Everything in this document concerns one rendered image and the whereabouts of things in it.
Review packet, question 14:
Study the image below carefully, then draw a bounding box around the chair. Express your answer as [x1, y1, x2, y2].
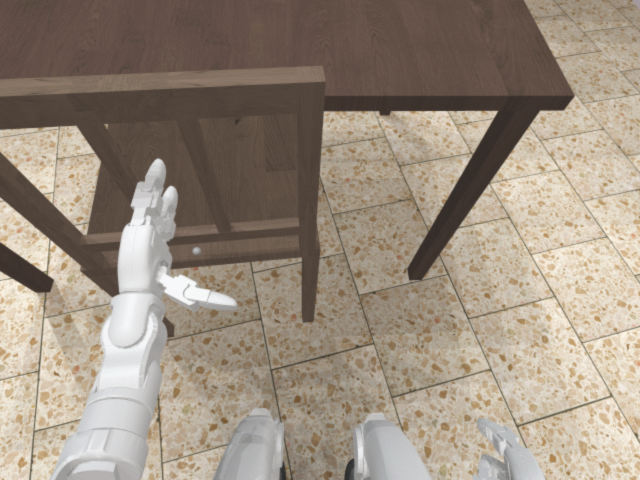
[0, 66, 326, 338]

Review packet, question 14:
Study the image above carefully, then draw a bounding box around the robot left forearm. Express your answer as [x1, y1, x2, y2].
[49, 291, 167, 480]

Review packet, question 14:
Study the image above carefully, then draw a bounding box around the right robot hand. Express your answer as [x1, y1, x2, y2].
[472, 418, 546, 480]

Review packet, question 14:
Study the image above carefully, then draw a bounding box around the table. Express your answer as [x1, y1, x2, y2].
[0, 0, 575, 293]

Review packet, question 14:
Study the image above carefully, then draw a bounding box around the left robot hand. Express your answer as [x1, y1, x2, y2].
[118, 159, 238, 312]

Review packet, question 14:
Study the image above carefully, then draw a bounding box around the robot left thigh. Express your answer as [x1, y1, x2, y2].
[212, 415, 284, 480]

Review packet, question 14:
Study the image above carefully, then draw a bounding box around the right robot shin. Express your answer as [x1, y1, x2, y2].
[354, 413, 385, 480]

